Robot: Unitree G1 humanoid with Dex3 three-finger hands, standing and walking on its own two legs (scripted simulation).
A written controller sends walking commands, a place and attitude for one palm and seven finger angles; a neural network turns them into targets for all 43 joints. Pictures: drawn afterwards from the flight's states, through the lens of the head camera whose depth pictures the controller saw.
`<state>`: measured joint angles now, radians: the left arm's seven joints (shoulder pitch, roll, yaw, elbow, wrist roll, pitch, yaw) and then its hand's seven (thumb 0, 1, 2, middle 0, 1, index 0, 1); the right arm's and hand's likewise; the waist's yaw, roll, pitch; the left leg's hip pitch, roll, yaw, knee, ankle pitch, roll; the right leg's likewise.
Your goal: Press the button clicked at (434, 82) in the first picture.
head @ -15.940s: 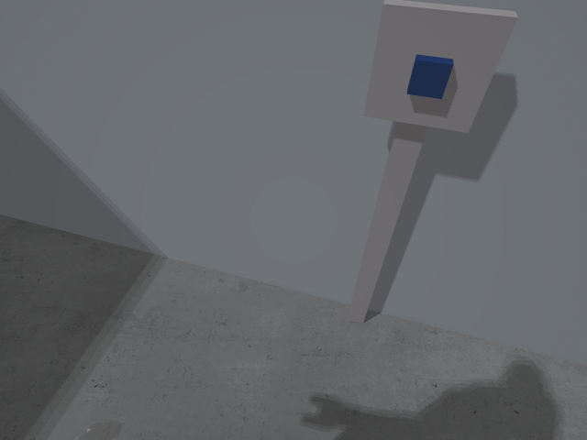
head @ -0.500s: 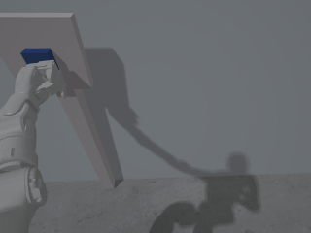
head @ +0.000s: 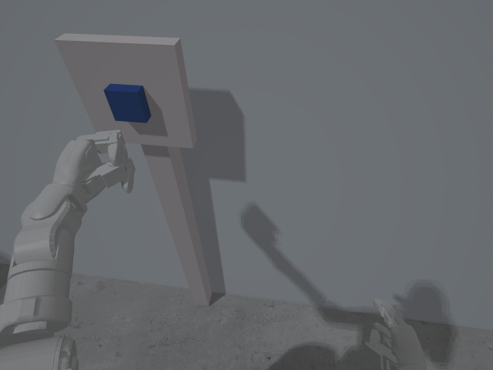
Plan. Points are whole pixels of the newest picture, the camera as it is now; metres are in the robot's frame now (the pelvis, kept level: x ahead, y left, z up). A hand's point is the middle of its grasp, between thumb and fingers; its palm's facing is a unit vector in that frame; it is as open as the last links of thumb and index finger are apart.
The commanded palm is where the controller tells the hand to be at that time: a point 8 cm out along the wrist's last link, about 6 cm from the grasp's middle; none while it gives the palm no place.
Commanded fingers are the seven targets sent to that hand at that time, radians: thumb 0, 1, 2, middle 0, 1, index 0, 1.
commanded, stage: draw the hand back to the body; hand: left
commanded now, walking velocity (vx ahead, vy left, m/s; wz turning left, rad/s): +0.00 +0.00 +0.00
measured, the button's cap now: (129, 102) +0.49 +0.25 +0.21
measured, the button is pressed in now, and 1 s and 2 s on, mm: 0 0 0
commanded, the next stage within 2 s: step back with the hand held close in 1.54 s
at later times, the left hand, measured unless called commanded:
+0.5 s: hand (108, 198) +0.30 +0.22 +0.17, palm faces +0.01 -1.00 -0.03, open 3.1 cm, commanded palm +0.26 +0.27 +0.18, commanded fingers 0.00 0.90 0.90 -1.30 -1.50 -1.30 -1.50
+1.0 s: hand (76, 233) +0.23 +0.23 +0.18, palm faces +0.36 -0.88 -0.30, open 3.1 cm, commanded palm +0.18 +0.28 +0.18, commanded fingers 0.00 0.90 0.90 -1.30 -1.50 -1.30 -1.50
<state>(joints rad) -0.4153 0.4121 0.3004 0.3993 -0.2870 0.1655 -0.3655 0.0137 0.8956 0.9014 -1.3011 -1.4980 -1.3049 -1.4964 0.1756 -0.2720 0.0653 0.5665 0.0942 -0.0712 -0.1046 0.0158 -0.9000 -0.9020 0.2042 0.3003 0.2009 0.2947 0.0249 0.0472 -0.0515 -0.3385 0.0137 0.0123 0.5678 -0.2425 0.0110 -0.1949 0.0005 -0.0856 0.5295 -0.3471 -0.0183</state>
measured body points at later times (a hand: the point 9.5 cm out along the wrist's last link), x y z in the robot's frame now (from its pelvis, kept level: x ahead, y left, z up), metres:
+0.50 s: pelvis +0.00 -0.01 +0.00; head -0.03 -0.03 +0.45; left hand +0.29 +0.28 +0.17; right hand +0.15 -0.26 -0.08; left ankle +0.03 +0.11 -0.73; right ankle -0.04 -0.10 -0.73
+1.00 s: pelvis +0.00 +0.00 +0.01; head -0.02 -0.02 +0.46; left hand +0.21 +0.28 +0.19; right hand +0.18 -0.22 -0.08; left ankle +0.03 +0.11 -0.73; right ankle -0.04 -0.10 -0.73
